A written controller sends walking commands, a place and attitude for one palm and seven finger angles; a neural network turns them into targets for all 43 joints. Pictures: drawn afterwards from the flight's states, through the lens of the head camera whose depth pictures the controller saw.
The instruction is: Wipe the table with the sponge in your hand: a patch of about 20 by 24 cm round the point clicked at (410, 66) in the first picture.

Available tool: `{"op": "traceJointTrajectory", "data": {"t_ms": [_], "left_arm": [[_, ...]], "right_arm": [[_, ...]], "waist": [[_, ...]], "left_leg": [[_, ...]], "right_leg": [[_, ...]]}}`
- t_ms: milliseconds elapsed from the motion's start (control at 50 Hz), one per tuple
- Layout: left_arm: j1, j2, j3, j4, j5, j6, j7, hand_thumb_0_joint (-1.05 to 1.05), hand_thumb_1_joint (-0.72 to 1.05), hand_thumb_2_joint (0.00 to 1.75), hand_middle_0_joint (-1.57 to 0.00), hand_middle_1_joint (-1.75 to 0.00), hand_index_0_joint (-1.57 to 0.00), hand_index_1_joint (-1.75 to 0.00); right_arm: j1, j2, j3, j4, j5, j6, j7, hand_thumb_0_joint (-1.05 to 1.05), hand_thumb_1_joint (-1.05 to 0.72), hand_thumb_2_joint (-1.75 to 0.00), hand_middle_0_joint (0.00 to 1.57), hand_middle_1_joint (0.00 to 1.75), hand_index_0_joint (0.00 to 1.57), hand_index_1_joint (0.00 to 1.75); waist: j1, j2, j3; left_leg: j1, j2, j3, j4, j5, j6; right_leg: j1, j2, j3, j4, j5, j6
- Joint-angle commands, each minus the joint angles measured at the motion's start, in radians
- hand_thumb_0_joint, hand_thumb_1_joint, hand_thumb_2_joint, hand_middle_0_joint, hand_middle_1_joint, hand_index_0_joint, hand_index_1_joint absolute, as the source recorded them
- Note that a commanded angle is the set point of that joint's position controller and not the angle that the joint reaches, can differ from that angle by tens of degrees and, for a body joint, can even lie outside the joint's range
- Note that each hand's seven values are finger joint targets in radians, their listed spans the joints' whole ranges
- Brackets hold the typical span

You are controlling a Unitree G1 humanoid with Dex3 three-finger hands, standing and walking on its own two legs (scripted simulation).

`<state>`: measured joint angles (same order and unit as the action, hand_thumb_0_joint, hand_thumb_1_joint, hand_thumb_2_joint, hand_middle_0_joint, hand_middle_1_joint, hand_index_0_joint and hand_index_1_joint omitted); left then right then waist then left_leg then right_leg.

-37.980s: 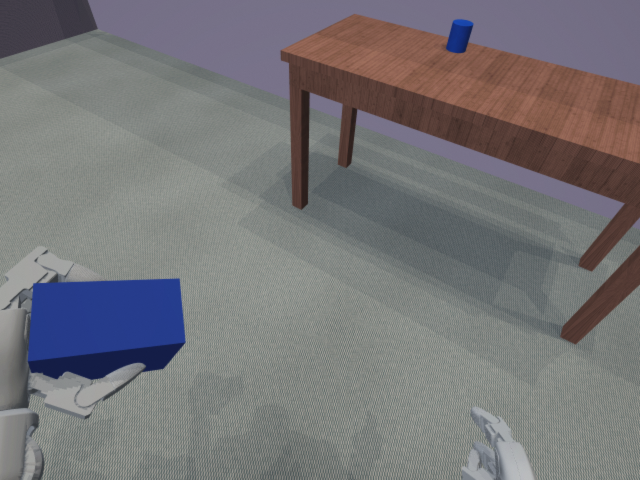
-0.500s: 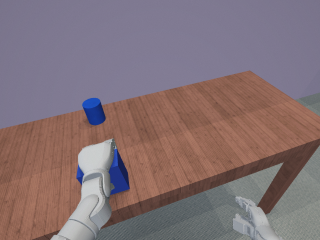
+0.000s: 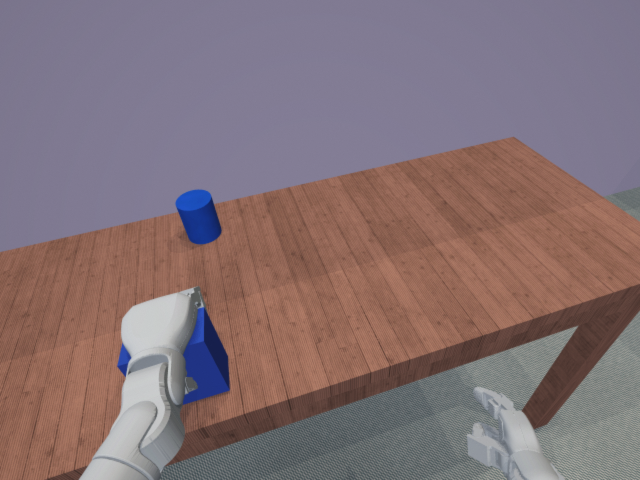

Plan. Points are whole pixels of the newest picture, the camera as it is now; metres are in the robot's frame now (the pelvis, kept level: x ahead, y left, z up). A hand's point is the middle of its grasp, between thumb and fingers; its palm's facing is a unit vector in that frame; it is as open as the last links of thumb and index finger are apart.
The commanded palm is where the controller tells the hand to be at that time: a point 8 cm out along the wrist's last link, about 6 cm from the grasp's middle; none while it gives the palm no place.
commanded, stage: wipe forward along the middle lane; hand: left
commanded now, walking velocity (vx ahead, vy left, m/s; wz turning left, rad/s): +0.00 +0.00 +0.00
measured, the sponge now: (183, 368) +0.26 +0.24 -0.01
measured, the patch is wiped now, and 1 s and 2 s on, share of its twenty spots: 1.00 1.00 1.00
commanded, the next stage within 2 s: slide back across to the first lane in 1.54 s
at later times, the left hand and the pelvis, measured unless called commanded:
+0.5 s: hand (175, 319) +0.31 +0.26 +0.03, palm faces -0.08 -0.03 -1.00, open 10.5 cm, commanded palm +0.29 +0.26 +0.07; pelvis -0.02 +0.00 -0.01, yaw +1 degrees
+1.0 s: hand (171, 289) +0.36 +0.29 +0.03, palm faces -0.10 -0.01 -1.00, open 10.4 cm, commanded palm +0.34 +0.28 +0.07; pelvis -0.02 +0.00 -0.01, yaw +1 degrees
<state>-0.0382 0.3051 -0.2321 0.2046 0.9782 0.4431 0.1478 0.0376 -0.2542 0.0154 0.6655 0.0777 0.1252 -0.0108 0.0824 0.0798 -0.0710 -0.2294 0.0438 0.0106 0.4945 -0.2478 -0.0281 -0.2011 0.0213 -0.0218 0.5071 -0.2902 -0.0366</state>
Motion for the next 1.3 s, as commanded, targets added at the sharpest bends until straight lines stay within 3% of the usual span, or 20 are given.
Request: {"op": "traceJointTrajectory", "data": {"t_ms": [0,200,260,300,320,360,400,460,500,560,600,680,800,860,900,980,1100,1160,1200,1280], "left_arm": [[-0.223,0.152,0.105,-0.11,0.026,-0.013,0.022,0.0,0.1,1.3,-1.2,-1.6,-1.2,-1.6],[-0.361,0.194,0.132,0.055,0.049,-0.004,0.043,0.0,0.1,1.3,-1.2,-1.6,-1.2,-1.6],[-0.442,0.143,0.073,0.133,0.046,-0.007,0.033,0.0,0.1,1.3,-1.2,-1.6,-1.2,-1.6],[-0.449,0.218,0.139,0.192,0.048,-0.011,0.03,0.0,0.1,1.3,-1.2,-1.6,-1.2,-1.6],[-0.486,0.156,0.077,0.198,0.042,-0.018,0.023,0.0,0.1,1.3,-1.2,-1.6,-1.2,-1.6],[-0.499,0.148,0.074,0.249,0.041,-0.035,0.018,0.0,0.1,1.3,-1.2,-1.6,-1.2,-1.6],[-0.512,0.2,0.123,0.284,0.046,-0.051,0.019,0.0,0.1,1.3,-1.2,-1.6,-1.2,-1.6],[-0.589,0.183,0.099,0.315,0.04,-0.084,0.023,0.0,0.1,1.3,-1.2,-1.6,-1.2,-1.6],[-0.603,0.253,0.166,0.344,0.042,-0.1,0.032,0.0,0.1,1.3,-1.2,-1.6,-1.2,-1.6],[-0.646,0.198,0.116,0.379,0.042,-0.125,0.043,0.0,0.1,1.3,-1.2,-1.6,-1.2,-1.6],[-0.632,0.266,0.184,0.394,0.042,-0.133,0.053,0.0,0.1,1.3,-1.2,-1.6,-1.2,-1.6],[-0.648,0.213,0.135,0.423,0.038,-0.139,0.066,0.0,0.1,1.3,-1.2,-1.6,-1.2,-1.6],[-0.723,0.367,0.241,0.506,0.04,-0.147,0.073,0.0,0.1,1.3,-1.2,-1.6,-1.2,-1.6],[-0.757,0.335,0.194,0.53,0.047,-0.161,0.068,0.0,0.1,1.3,-1.2,-1.6,-1.2,-1.6],[-0.782,0.401,0.242,0.553,0.056,-0.171,0.065,0.0,0.1,1.3,-1.2,-1.6,-1.2,-1.6],[-0.797,0.328,0.184,0.573,0.06,-0.191,0.064,0.0,0.1,1.3,-1.2,-1.6,-1.2,-1.6],[-0.814,0.397,0.255,0.609,0.052,-0.219,0.08,0.0,0.1,1.3,-1.2,-1.6,-1.2,-1.6],[-0.878,0.367,0.209,0.638,0.063,-0.219,0.092,0.0,0.1,1.3,-1.2,-1.6,-1.2,-1.6],[-0.883,0.399,0.244,0.652,0.072,-0.22,0.1,0.0,0.1,1.3,-1.2,-1.6,-1.2,-1.6],[-0.924,0.348,0.184,0.677,0.078,-0.209,0.101,0.0,0.1,1.3,-1.2,-1.6,-1.2,-1.6]], "right_arm": [[-0.203,-0.11,-0.047,-0.156,-0.008,-0.057,-0.006,0.0,-0.9,-0.9,0.2,0.3,0.2,0.3],[-0.168,-0.121,-0.044,-0.116,-0.004,-0.058,-0.033,0.0,-0.9,-0.9,0.2,0.3,0.2,0.3],[-0.149,-0.117,-0.042,-0.111,0.003,-0.059,-0.041,0.0,-0.9,-0.9,0.2,0.3,0.2,0.3],[-0.137,-0.129,-0.042,-0.104,0.002,-0.054,-0.047,0.0,-0.9,-0.9,0.2,0.3,0.2,0.3],[-0.131,-0.12,-0.04,-0.114,0.006,-0.054,-0.05,0.0,-0.9,-0.9,0.2,0.3,0.2,0.3],[-0.11,-0.123,-0.042,-0.11,0.005,-0.054,-0.05,0.0,-0.9,-0.9,0.2,0.3,0.2,0.3],[-0.094,-0.131,-0.046,-0.102,0.002,-0.05,-0.051,0.0,-0.9,-0.9,0.2,0.3,0.2,0.3],[-0.069,-0.128,-0.046,-0.106,0.005,-0.052,-0.055,0.0,-0.9,-0.9,0.2,0.3,0.2,0.3],[-0.055,-0.137,-0.049,-0.099,0.002,-0.05,-0.057,0.0,-0.9,-0.9,0.2,0.3,0.2,0.3],[-0.028,-0.131,-0.055,-0.098,0.003,-0.055,-0.057,0.0,-0.9,-0.9,0.2,0.3,0.2,0.3],[-0.016,-0.138,-0.061,-0.091,0.0,-0.052,-0.056,0.0,-0.9,-0.9,0.2,0.3,0.2,0.3],[0.006,-0.135,-0.065,-0.086,0.002,-0.051,-0.05,0.0,-0.9,-0.9,0.2,0.3,0.2,0.3],[0.033,-0.153,-0.063,-0.058,0.002,-0.046,-0.055,0.0,-0.9,-0.9,0.2,0.3,0.2,0.3],[0.053,-0.149,-0.063,-0.062,0.004,-0.048,-0.053,0.0,-0.9,-0.9,0.2,0.3,0.2,0.3],[0.065,-0.156,-0.064,-0.052,0.003,-0.045,-0.054,0.0,-0.9,-0.9,0.2,0.3,0.2,0.3],[0.088,-0.15,-0.071,-0.056,0.002,-0.047,-0.047,0.0,-0.9,-0.9,0.2,0.3,0.2,0.3],[0.115,-0.159,-0.075,-0.047,-0.002,-0.043,-0.043,0.0,-0.9,-0.9,0.2,0.3,0.2,0.3],[0.126,-0.16,-0.075,-0.039,0.0,-0.043,-0.042,0.0,-0.9,-0.9,0.2,0.3,0.2,0.3],[0.136,-0.162,-0.079,-0.03,-0.003,-0.043,-0.038,0.0,-0.9,-0.9,0.2,0.3,0.2,0.3],[0.15,-0.158,-0.078,-0.028,-0.003,-0.039,-0.032,0.0,-0.9,-0.9,0.2,0.3,0.2,0.3]], "waist": [[0.001,-0.113,-0.115],[-0.012,-0.126,-0.094],[-0.032,-0.127,-0.087],[-0.022,-0.125,-0.104],[-0.036,-0.12,-0.118],[-0.041,-0.132,-0.124],[-0.035,-0.128,-0.14],[-0.061,-0.142,-0.136],[-0.052,-0.146,-0.143],[-0.072,-0.148,-0.145],[-0.057,-0.142,-0.186],[-0.073,-0.131,-0.201],[-0.082,-0.147,-0.185],[-0.097,-0.129,-0.184],[-0.089,-0.115,-0.207],[-0.104,-0.1,-0.235],[-0.104,-0.133,-0.26],[-0.131,-0.128,-0.22],[-0.119,-0.103,-0.246],[-0.136,-0.087,-0.255]], "left_leg": [[0.065,-0.07,-0.007,-0.027,0.181,0.067],[0.013,-0.073,-0.007,-0.032,0.093,0.064],[-0.003,-0.074,0.0,-0.025,0.051,0.068],[-0.021,-0.076,-0.008,-0.026,0.035,0.064],[-0.026,-0.078,0.001,-0.019,0.028,0.067],[-0.038,-0.076,0.0,-0.007,0.032,0.066],[-0.049,-0.074,-0.008,-0.005,0.034,0.063],[-0.069,-0.073,-0.002,0.014,0.024,0.067],[-0.086,-0.07,-0.01,0.009,0.015,0.064],[-0.097,-0.068,0.001,0.027,0.017,0.068],[-0.102,-0.066,-0.006,0.028,0.042,0.066],[-0.108,-0.065,0.007,0.046,0.064,0.069],[-0.16,-0.062,0.003,0.045,0.044,0.072],[-0.164,-0.063,0.011,0.051,0.037,0.075],[-0.169,-0.063,0.002,0.049,0.041,0.074],[-0.144,-0.056,0.009,0.063,0.074,0.076],[-0.175,-0.055,0.007,0.07,0.098,0.075],[-0.183,-0.054,0.009,0.071,0.072,0.077],[-0.174,-0.052,0.001,0.072,0.093,0.075],[-0.159,-0.048,-0.001,0.077,0.09,0.073]], "right_leg": [[-0.016,0.015,0.068,-0.101,0.264,-0.032],[-0.074,0.014,0.047,-0.1,0.137,-0.026],[-0.108,0.009,0.027,-0.099,0.083,-0.021],[-0.105,0.013,0.04,-0.1,0.056,-0.025],[-0.107,0.007,0.028,-0.094,0.057,-0.019],[-0.118,0.007,0.026,-0.087,0.071,-0.019],[-0.118,0.01,0.037,-0.086,0.075,-0.023],[-0.137,0.006,0.031,-0.078,0.083,-0.015],[-0.138,0.009,0.039,-0.08,0.063,-0.018],[-0.155,0.003,0.029,-0.071,0.081,-0.009],[-0.129,0.006,0.039,-0.067,0.117,-0.013],[-0.128,0.001,0.033,-0.054,0.176,-0.008],[-0.117,-0.003,0.05,-0.061,0.164,0.0],[-0.131,-0.006,0.041,-0.058,0.153,0.004],[-0.124,-0.001,0.047,-0.058,0.144,-0.002],[-0.141,-0.001,0.031,-0.044,0.194,-0.002],[-0.117,0.001,0.03,-0.032,0.253,-0.001],[-0.172,0.001,0.022,-0.035,0.209,0.004],[-0.173,0.006,0.018,-0.026,0.213,-0.004],[-0.206,0.009,0.006,-0.021,0.189,-0.005]]}}
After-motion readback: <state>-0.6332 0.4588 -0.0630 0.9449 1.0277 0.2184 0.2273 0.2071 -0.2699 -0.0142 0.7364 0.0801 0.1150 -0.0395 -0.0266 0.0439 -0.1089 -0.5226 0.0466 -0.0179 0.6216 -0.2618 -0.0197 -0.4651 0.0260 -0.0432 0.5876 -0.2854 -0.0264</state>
